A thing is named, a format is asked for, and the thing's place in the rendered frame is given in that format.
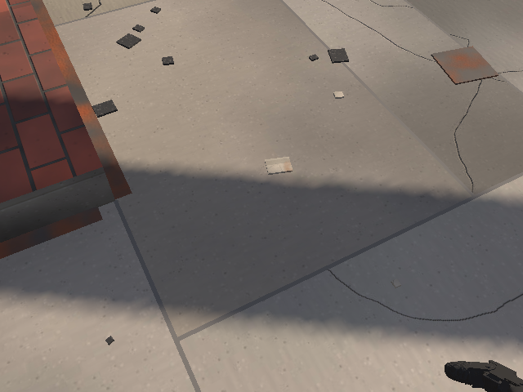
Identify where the robot right hand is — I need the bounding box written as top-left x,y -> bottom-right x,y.
445,360 -> 523,392

